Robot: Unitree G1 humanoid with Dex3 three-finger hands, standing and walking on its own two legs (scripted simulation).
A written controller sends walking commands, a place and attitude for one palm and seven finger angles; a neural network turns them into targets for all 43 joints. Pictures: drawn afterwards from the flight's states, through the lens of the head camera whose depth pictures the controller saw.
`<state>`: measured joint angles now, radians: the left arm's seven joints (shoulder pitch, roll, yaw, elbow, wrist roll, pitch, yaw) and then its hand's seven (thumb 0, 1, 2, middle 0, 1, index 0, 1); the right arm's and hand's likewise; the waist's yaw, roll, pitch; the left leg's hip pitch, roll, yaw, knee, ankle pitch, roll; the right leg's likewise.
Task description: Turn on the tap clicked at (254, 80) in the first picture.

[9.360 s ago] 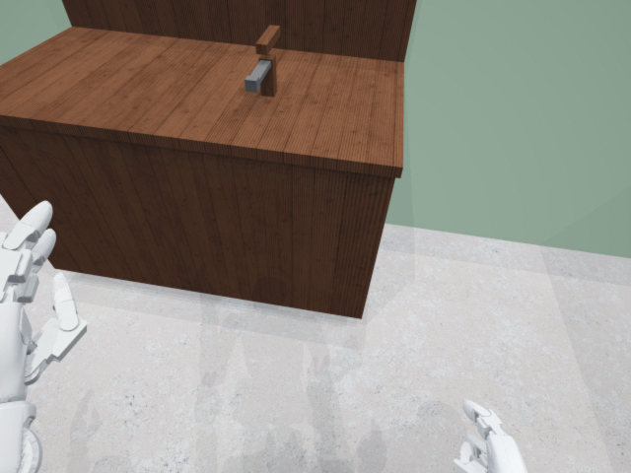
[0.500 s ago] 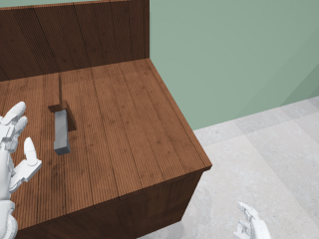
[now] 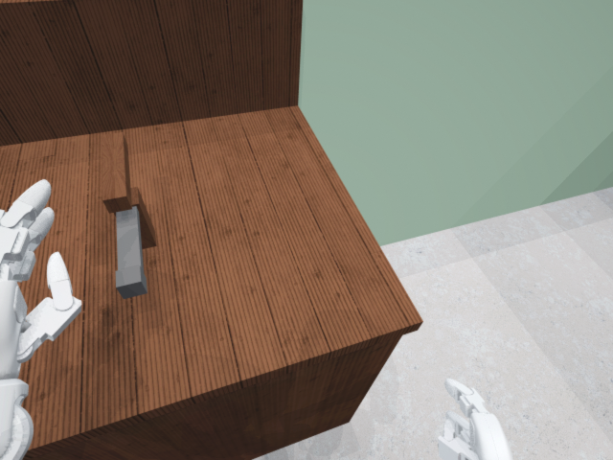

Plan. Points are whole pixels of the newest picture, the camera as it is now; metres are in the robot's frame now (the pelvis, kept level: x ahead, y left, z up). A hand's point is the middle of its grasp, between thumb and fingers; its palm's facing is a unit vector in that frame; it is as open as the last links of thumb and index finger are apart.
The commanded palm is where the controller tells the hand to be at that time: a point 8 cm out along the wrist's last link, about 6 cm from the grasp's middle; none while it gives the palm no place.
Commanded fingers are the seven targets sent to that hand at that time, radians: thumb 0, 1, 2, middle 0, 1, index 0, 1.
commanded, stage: shuffle to correct the standing spot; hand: left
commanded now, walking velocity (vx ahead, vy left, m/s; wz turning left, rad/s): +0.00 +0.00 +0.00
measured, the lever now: (131, 282) +0.29 +0.25 +0.07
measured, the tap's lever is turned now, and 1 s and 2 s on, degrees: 0 0 0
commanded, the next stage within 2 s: come to a stop and stand still in 1.38 s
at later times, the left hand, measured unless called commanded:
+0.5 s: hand (129, 312) +0.21 +0.19 +0.16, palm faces +0.33 -0.86 -0.39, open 7.5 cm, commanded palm +0.15 +0.23 +0.17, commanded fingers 0.00 0.90 0.90 -0.20 -0.30 -0.20 -0.30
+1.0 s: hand (121, 371) +0.16 +0.18 +0.16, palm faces +0.35 -0.81 -0.47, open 7.5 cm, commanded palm +0.11 +0.21 +0.17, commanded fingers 0.00 0.90 0.90 -0.20 -0.30 -0.20 -0.30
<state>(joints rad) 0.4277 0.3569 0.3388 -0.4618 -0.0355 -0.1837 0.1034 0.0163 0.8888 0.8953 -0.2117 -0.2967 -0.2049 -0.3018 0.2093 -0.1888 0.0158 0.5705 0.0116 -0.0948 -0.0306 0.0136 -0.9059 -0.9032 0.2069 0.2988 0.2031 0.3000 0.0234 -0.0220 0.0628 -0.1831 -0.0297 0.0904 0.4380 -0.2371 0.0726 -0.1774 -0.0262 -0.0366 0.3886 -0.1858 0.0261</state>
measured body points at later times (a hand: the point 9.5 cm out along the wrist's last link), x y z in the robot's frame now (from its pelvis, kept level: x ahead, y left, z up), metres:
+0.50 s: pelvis -0.01 -0.05 +0.00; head +0.03 -0.03 +0.45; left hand +0.19 +0.24 +0.18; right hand +0.17 -0.27 -0.08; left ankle +0.00 +0.06 -0.74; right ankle +0.01 -0.14 -0.74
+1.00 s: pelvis -0.06 -0.07 -0.02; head -0.02 -0.05 +0.43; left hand +0.13 +0.22 +0.19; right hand +0.10 -0.30 -0.10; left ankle +0.00 +0.06 -0.74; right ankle -0.03 -0.19 -0.74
